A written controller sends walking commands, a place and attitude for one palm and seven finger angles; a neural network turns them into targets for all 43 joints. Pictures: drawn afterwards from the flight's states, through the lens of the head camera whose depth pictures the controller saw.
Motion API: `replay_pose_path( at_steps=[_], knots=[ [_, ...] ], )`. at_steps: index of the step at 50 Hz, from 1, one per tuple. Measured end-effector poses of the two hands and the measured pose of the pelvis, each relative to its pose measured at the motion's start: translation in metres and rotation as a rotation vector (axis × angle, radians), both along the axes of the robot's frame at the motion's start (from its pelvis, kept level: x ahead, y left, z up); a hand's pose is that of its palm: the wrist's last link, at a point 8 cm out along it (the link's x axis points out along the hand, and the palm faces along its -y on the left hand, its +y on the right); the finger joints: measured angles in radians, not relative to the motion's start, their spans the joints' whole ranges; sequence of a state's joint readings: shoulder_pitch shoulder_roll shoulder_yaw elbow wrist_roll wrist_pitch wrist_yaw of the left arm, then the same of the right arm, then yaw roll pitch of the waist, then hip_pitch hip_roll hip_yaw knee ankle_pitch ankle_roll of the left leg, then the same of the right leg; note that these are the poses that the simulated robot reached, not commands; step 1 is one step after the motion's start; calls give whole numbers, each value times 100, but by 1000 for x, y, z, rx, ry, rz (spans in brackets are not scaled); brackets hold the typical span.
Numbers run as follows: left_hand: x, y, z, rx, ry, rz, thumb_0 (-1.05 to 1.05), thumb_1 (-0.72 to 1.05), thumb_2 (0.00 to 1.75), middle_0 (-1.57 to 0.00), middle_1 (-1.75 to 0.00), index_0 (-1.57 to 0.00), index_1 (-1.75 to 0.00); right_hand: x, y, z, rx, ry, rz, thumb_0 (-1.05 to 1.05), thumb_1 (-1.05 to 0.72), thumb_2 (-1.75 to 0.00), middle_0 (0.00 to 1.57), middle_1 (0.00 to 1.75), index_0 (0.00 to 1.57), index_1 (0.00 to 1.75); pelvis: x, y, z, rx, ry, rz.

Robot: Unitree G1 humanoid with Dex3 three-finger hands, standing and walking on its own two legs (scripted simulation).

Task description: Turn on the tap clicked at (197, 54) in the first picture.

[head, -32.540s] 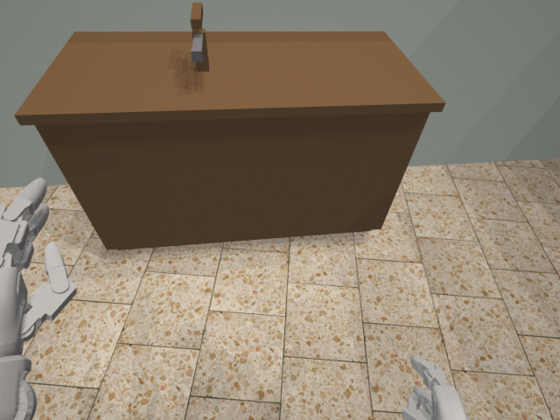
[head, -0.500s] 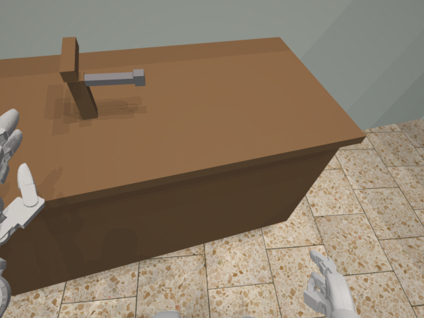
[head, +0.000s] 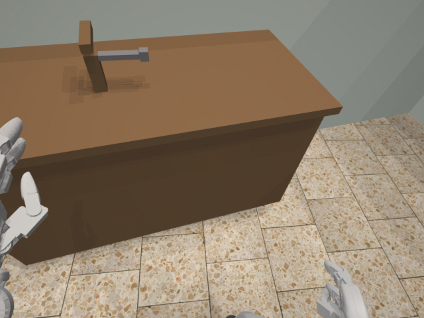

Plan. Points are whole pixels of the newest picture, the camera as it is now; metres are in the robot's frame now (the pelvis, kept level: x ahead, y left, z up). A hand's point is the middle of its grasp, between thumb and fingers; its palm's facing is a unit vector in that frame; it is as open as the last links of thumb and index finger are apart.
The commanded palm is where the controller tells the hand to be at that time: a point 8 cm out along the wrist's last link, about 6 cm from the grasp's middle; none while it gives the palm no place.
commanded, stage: stop stepping back and stand still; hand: left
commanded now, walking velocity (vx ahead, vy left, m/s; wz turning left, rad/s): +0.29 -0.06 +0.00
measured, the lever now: (144, 54) +0.76 +0.21 +0.09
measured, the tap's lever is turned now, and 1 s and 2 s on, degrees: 84 84 84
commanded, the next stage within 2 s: stand and check the lever's angle in 0.98 s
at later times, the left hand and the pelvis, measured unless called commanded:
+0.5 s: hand (11, 294) +0.13 +0.21 +0.18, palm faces +0.34 -0.87 -0.35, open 7.4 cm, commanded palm +0.08 +0.26 +0.20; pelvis -0.09 -0.01 +0.00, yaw -3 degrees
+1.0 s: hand (35, 286) +0.13 +0.19 +0.19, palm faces +0.38 -0.84 -0.38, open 7.4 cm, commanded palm +0.08 +0.24 +0.20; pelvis -0.08 -0.04 +0.01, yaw +0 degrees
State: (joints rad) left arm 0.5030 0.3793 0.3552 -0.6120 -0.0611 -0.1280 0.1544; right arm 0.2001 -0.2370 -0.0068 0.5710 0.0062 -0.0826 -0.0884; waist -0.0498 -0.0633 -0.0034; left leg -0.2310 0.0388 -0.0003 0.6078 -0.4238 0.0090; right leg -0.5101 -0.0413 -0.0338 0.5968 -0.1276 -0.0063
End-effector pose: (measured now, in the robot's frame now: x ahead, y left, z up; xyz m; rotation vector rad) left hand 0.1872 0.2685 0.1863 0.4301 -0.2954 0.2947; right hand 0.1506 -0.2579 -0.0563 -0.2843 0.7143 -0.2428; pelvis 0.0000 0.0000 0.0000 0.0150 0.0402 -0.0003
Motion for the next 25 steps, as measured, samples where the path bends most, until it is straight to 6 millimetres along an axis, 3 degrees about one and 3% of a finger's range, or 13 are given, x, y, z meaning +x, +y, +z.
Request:
replay_pose_path(
  at_steps=[5, 9, 14, 20, 25],
  knots=[
    [-37, 15, 10, 30, -15, 69, 2, 89, 90, -21, -30, -21, -30, -38, 9, -1, 47, -14, -30, 1, -90, -90, 20, 30, 20, 30, -19, 0, 5, 20, -54, -1],
    [-60, 17, 26, 45, -56, 124, 2, 89, 90, -21, -30, -21, -30, -60, 18, -16, 114, 27, 15, 1, -90, -90, 20, 30, 20, 30, -26, -5, 9, 1, -71, 21],
    [-76, 9, 11, -8, -46, 152, 2, 90, 90, -20, -30, -20, -30, -68, 20, -39, 136, 96, 75, 1, -90, -90, 20, 30, 20, 30, -49, -13, 1, -21, -106, 41],
    [-87, -6, -11, -92, 59, 73, 2, 90, 90, -20, -30, -20, -30, -76, 18, -13, 111, 54, 63, 1, -90, -90, 20, 30, 20, 30, -71, -14, 11, 5, -90, 1],
    [-95, -13, 6, -8, -26, -8, 2, 89, 90, -21, -30, -21, -30, -83, 13, 5, 56, -71, 36, 1, -90, -90, 20, 30, 20, 30, -89, -10, 3, -16, -87, -45]
  ],
)
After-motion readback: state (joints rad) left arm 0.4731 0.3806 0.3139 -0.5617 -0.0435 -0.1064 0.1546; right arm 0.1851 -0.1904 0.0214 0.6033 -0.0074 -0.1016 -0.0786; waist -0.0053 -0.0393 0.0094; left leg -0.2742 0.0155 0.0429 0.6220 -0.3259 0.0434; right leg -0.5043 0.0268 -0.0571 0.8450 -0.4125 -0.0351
